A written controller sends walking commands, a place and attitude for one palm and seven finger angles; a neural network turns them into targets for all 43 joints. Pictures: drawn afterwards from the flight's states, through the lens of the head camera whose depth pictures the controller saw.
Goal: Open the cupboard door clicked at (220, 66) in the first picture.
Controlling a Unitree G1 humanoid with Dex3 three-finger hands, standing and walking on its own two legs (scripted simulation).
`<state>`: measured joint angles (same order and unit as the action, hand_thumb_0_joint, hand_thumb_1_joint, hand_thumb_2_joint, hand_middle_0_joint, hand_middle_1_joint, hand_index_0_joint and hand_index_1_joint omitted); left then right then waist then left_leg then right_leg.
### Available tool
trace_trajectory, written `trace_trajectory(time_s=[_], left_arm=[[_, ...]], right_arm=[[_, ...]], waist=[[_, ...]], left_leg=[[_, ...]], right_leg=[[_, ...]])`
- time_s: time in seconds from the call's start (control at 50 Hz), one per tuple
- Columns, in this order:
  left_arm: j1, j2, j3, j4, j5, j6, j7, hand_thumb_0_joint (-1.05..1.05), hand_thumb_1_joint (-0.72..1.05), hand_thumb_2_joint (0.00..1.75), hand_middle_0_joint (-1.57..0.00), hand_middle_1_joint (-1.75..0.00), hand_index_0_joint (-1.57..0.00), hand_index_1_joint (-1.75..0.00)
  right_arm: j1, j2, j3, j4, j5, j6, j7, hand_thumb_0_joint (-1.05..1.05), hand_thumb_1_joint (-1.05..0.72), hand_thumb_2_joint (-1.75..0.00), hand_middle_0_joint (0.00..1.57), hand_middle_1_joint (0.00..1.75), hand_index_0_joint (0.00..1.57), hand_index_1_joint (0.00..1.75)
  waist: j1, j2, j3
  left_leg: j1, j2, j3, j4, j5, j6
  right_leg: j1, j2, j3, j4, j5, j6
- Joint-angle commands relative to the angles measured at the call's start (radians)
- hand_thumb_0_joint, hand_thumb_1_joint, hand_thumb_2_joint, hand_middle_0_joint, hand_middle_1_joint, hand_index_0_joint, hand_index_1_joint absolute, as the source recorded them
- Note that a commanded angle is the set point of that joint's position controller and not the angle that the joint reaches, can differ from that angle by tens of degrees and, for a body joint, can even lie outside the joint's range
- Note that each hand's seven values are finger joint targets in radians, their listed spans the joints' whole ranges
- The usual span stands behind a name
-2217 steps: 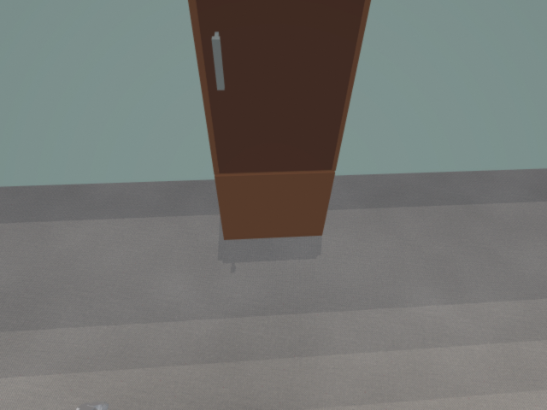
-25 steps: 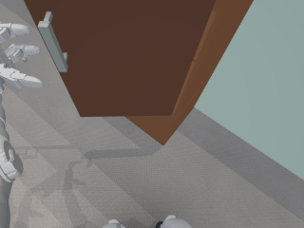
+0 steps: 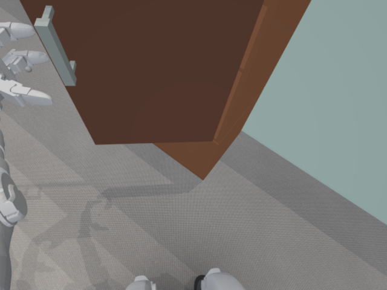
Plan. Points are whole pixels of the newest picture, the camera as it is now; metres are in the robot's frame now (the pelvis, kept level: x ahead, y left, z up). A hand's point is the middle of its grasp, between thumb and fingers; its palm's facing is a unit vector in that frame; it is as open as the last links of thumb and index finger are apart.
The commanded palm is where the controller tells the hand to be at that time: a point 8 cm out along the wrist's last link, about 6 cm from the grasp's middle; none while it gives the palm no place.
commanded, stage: slide the fingers in behind the handle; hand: left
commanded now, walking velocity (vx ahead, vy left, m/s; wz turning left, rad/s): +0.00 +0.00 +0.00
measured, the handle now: (60, 48) +0.56 +0.22 +0.12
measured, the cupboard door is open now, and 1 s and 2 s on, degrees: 42 42 42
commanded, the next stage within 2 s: close the thumb around the handle in 1.30 s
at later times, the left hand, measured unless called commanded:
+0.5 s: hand (48, 70) +0.50 +0.23 +0.13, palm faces +0.00 -1.00 +0.01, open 14.0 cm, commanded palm +0.48 +0.27 +0.12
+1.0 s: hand (70, 68) +0.51 +0.19 +0.12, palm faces +0.00 -1.00 +0.01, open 14.0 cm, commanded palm +0.49 +0.24 +0.12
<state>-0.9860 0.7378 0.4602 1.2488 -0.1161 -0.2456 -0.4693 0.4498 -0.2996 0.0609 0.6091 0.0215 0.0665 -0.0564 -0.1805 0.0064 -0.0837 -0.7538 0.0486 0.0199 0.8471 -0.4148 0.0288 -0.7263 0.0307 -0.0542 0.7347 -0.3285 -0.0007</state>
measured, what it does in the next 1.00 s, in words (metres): stands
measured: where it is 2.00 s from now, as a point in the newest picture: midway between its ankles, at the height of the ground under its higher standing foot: outside the picture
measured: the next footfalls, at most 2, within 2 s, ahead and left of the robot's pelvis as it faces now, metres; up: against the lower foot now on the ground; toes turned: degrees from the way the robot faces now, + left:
none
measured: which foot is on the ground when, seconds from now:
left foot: down 0.00-1.00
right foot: down 0.00-1.00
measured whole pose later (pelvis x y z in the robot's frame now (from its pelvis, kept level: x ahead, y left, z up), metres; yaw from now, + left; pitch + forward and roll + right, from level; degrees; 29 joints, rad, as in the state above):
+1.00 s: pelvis +0.00 -0.01 +0.00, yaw +0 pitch +17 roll -3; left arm -0.98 0.57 0.39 1.22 -0.10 -0.27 -0.30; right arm 0.44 -0.28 0.05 0.63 0.01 0.03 -0.03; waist -0.18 0.02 -0.09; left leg -0.72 0.04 0.02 0.83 -0.41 0.02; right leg -0.70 0.03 -0.05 0.75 -0.34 -0.01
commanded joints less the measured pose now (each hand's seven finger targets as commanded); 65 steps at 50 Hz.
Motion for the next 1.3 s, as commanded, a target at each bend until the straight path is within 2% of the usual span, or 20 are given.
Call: trace_trajectory(time_s=[0.0, 0.08, 0.14, 0.2, 0.32, 0.38, 0.44, 0.54, 0.6, 0.68, 0.72, 0.8, 0.86, 0.88, 0.92, 0.96, 1.02, 1.18, 1.22, 1.28], left_arm=[[-0.440, 0.269, 0.026, -0.252, -0.023, -0.074, 0.026, 0.00, -0.50, 0.30, -0.30, -1.20, -0.30, -1.20], [-0.421, 0.230, 0.018, -0.250, -0.026, -0.072, 0.045, 0.00, -0.50, 0.30, -0.30, -1.20, -0.30, -1.20], [-0.399, 0.272, 0.062, -0.293, -0.027, -0.083, 0.058, 0.00, -0.50, 0.30, -0.30, -1.20, -0.30, -1.20], [-0.370, 0.170, 0.003, -0.291, -0.030, -0.080, 0.065, 0.00, -0.50, 0.30, -0.30, -1.20, -0.30, -1.20], [-0.380, 0.140, -0.009, -0.277, -0.033, -0.071, 0.087, 0.00, -0.50, 0.30, -0.30, -1.20, -0.30, -1.20], [-0.385, 0.145, 0.003, -0.325, -0.030, -0.091, 0.101, 0.00, -0.50, 0.30, -0.30, -1.20, -0.30, -1.20], [-0.400, 0.100, -0.031, -0.305, -0.039, -0.095, 0.104, 0.00, -0.50, 0.30, -0.30, -1.20, -0.30, -1.20], [-0.413, 0.117, -0.020, -0.281, -0.030, -0.092, 0.123, 0.00, -0.50, 0.30, -0.30, -1.20, -0.30, -1.20], [-0.446, 0.084, -0.048, -0.304, -0.020, -0.104, 0.132, 0.00, -0.50, 0.30, -0.30, -1.20, -0.30, -1.20], [-0.449, 0.055, -0.061, -0.267, -0.028, -0.098, 0.139, 0.00, -0.50, 0.30, -0.30, -1.20, -0.30, -1.20], [-0.429, 0.113, -0.022, -0.243, -0.020, -0.088, 0.148, 0.00, -0.50, 0.30, -0.30, -1.20, -0.30, -1.20], [-0.460, 0.071, -0.058, -0.273, -0.007, -0.098, 0.162, 0.00, -0.50, 0.30, -0.30, -1.20, -0.30, -1.20], [-0.451, 0.102, -0.025, -0.282, -0.011, -0.108, 0.169, 0.00, -0.50, 0.30, -0.30, -1.20, -0.30, -1.20], [-0.464, 0.050, -0.069, -0.264, -0.010, -0.101, 0.169, 0.00, -0.50, 0.30, -0.30, -1.20, -0.30, -1.20], [-0.459, 0.080, -0.048, -0.219, -0.003, -0.088, 0.175, 0.00, -0.50, 0.30, -0.30, -1.20, -0.30, -1.20], [-0.480, 0.116, -0.025, -0.258, 0.008, -0.100, 0.182, 0.00, -0.50, 0.30, -0.30, -1.20, -0.30, -1.20], [-0.480, 0.125, -0.018, -0.250, 0.011, -0.102, 0.188, 0.00, -0.50, 0.30, -0.30, -1.20, -0.30, -1.20], [-0.470, 0.079, -0.047, -0.250, -0.001, -0.101, 0.173, 0.00, -0.50, 0.30, -0.30, -1.20, -0.30, -1.20], [-0.460, 0.129, -0.010, -0.249, -0.001, -0.097, 0.174, 0.00, -0.50, 0.30, -0.30, -1.20, -0.30, -1.20], [-0.445, 0.075, -0.040, -0.290, -0.006, -0.105, 0.171, 0.00, -0.50, 0.30, -0.30, -1.20, -0.30, -1.20]], right_arm=[[0.149, -0.184, -0.074, -0.048, -0.007, -0.012, -0.005, 0.00, -0.90, -0.90, 0.20, 0.30, 0.20, 0.30], [0.149, -0.181, -0.077, -0.047, -0.008, -0.011, 0.002, 0.00, -0.90, -0.90, 0.20, 0.30, 0.20, 0.30], [0.151, -0.183, -0.081, -0.056, -0.011, -0.011, 0.004, 0.00, -0.90, -0.90, 0.20, 0.30, 0.20, 0.30], [0.141, -0.170, -0.085, -0.054, -0.009, -0.011, 0.013, 0.00, -0.90, -0.90, 0.20, 0.30, 0.20, 0.30], [0.134, -0.169, -0.086, -0.050, -0.008, -0.012, 0.015, 0.00, -0.90, -0.90, 0.20, 0.30, 0.20, 0.30], [0.129, -0.163, -0.087, -0.052, -0.010, -0.016, 0.015, 0.00, -0.90, -0.90, 0.20, 0.30, 0.20, 0.30], [0.123, -0.161, -0.084, -0.045, -0.007, -0.019, 0.015, 0.00, -0.90, -0.90, 0.20, 0.30, 0.20, 0.30], [0.118, -0.165, -0.083, -0.045, -0.007, -0.025, 0.010, 0.00, -0.90, -0.90, 0.20, 0.30, 0.20, 0.30], [0.112, -0.158, -0.083, -0.038, -0.009, -0.033, 0.013, 0.00, -0.90, -0.90, 0.20, 0.30, 0.20, 0.30], [0.114, -0.159, -0.083, -0.027, -0.009, -0.039, 0.014, 0.00, -0.90, -0.90, 0.20, 0.30, 0.20, 0.30], [0.116, -0.166, -0.082, -0.033, -0.008, -0.040, 0.012, 0.00, -0.90, -0.90, 0.20, 0.30, 0.20, 0.30], [0.120, -0.157, -0.082, -0.036, -0.011, -0.045, 0.016, 0.00, -0.90, -0.90, 0.20, 0.30, 0.20, 0.30], [0.127, -0.160, -0.085, -0.036, -0.011, -0.045, 0.016, 0.00, -0.90, -0.90, 0.20, 0.30, 0.20, 0.30], [0.125, -0.155, -0.083, -0.032, -0.010, -0.046, 0.017, 0.00, -0.90, -0.90, 0.20, 0.30, 0.20, 0.30], [0.135, -0.162, -0.082, -0.027, -0.010, -0.047, 0.016, 0.00, -0.90, -0.90, 0.20, 0.30, 0.20, 0.30], [0.139, -0.163, -0.083, -0.032, -0.013, -0.049, 0.015, 0.00, -0.90, -0.90, 0.20, 0.30, 0.20, 0.30], [0.147, -0.163, -0.083, -0.030, -0.014, -0.050, 0.017, 0.00, -0.90, -0.90, 0.20, 0.30, 0.20, 0.30], [0.157, -0.159, -0.085, -0.022, -0.013, -0.046, 0.020, 0.00, -0.90, -0.90, 0.20, 0.30, 0.20, 0.30], [0.157, -0.165, -0.088, -0.022, -0.013, -0.043, 0.017, 0.00, -0.90, -0.90, 0.20, 0.30, 0.20, 0.30], [0.153, -0.154, -0.088, -0.031, -0.014, -0.043, 0.021, 0.00, -0.90, -0.90, 0.20, 0.30, 0.20, 0.30]], waist=[[0.010, 0.188, -0.434], [0.008, 0.176, -0.424], [0.037, 0.191, -0.463], [0.025, 0.183, -0.436], [0.018, 0.133, -0.389], [0.031, 0.163, -0.452], [0.014, 0.123, -0.395], [0.011, 0.098, -0.386], [0.013, 0.162, -0.411], [-0.002, 0.127, -0.398], [0.011, 0.102, -0.384], [0.004, 0.127, -0.401], [0.013, 0.125, -0.441], [-0.005, 0.129, -0.411], [-0.005, 0.090, -0.373], [0.009, 0.146, -0.431], [0.004, 0.114, -0.428], [-0.004, 0.124, -0.424], [0.001, 0.111, -0.424], [0.010, 0.151, -0.462]], left_leg=[[0.363, -0.012, -0.069, -0.084, 0.454, -0.006], [0.376, -0.009, -0.069, -0.083, 0.474, -0.007], [0.386, -0.011, -0.068, -0.082, 0.523, -0.010], [0.413, -0.005, -0.064, -0.077, 0.547, -0.013], [0.370, -0.009, -0.063, -0.089, 0.498, -0.007], [0.408, -0.012, -0.061, -0.082, 0.549, -0.010], [0.376, -0.014, -0.061, -0.087, 0.508, -0.004], [0.342, -0.020, -0.058, -0.094, 0.426, 0.001], [0.379, -0.020, -0.064, -0.090, 0.442, -0.007], [0.362, -0.020, -0.062, -0.088, 0.416, -0.004], [0.305, -0.025, -0.052, -0.097, 0.373, 0.002], [0.325, -0.026, -0.054, -0.094, 0.385, 0.000], [0.336, -0.025, -0.052, -0.086, 0.411, 0.001], [0.331, -0.025, -0.052, -0.091, 0.396, 0.000], [0.286, -0.026, -0.052, -0.097, 0.347, 0.004], [0.317, -0.028, -0.054, -0.094, 0.378, 0.000], [0.306, -0.025, -0.054, -0.091, 0.380, 0.002], [0.325, -0.024, -0.051, -0.087, 0.420, 0.003], [0.306, -0.024, -0.046, -0.087, 0.408, 0.005], [0.357, -0.024, -0.048, -0.085, 0.469, -0.001]], right_leg=[[0.145, 0.024, 0.015, -0.043, 0.307, -0.020], [0.135, 0.027, 0.012, -0.044, 0.313, -0.018], [0.181, 0.026, 0.014, -0.032, 0.354, -0.025], [0.148, 0.027, 0.011, -0.041, 0.354, -0.017], [0.161, 0.024, 0.011, -0.043, 0.347, -0.017], [0.187, 0.022, 0.017, -0.035, 0.383, -0.019], [0.184, 0.022, 0.014, -0.040, 0.370, -0.020], [0.190, 0.018, 0.020, -0.044, 0.334, -0.019], [0.167, 0.016, 0.020, -0.039, 0.327, -0.021], [0.161, 0.017, 0.020, -0.044, 0.317, -0.018], [0.202, 0.014, 0.030, -0.049, 0.317, -0.017], [0.190, 0.014, 0.027, -0.045, 0.319, -0.017], [0.208, 0.016, 0.032, -0.039, 0.343, -0.017], [0.185, 0.015, 0.027, -0.043, 0.329, -0.016], [0.189, 0.015, 0.030, -0.048, 0.298, -0.015], [0.197, 0.013, 0.032, -0.038, 0.315, -0.019], [0.205, 0.016, 0.033, -0.039, 0.319, -0.015], [0.199, 0.019, 0.030, -0.041, 0.354, -0.015], [0.217, 0.017, 0.035, -0.043, 0.359, -0.014], [0.217, 0.018, 0.028, -0.035, 0.389, -0.017]])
